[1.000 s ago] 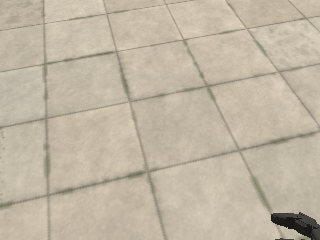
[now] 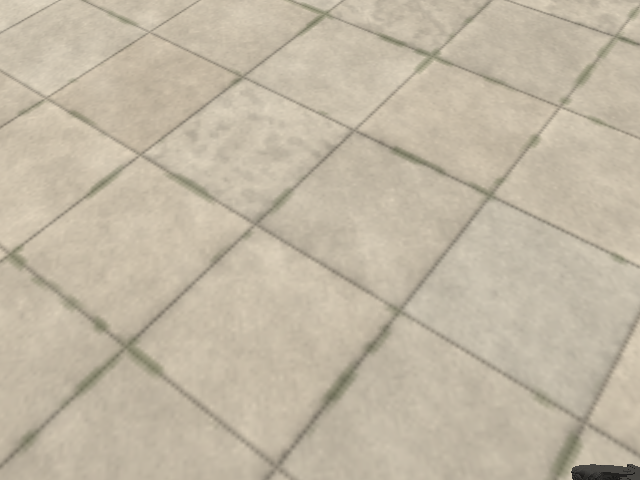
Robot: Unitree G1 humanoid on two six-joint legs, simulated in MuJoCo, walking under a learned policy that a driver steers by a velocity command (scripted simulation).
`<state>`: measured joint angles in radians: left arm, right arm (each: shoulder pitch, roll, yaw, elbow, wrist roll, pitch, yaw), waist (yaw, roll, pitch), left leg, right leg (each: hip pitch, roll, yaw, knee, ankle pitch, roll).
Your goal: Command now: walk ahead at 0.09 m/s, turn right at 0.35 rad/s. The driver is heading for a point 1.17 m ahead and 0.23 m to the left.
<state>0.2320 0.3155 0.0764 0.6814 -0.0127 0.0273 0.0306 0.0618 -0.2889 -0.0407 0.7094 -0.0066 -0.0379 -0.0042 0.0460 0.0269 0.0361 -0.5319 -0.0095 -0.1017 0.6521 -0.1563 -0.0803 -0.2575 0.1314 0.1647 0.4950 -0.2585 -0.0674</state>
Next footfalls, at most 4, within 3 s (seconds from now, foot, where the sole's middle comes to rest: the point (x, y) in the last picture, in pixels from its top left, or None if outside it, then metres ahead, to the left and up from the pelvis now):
0.06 left None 0.15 0.13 -0.77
0.70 left None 0.09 0.18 -0.77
1.08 right None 0.15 -0.05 -0.77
1.62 right None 0.11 -0.08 -0.77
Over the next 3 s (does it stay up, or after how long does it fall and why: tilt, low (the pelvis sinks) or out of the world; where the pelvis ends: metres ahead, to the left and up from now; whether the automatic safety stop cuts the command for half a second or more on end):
stays up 0.13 0.04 0.00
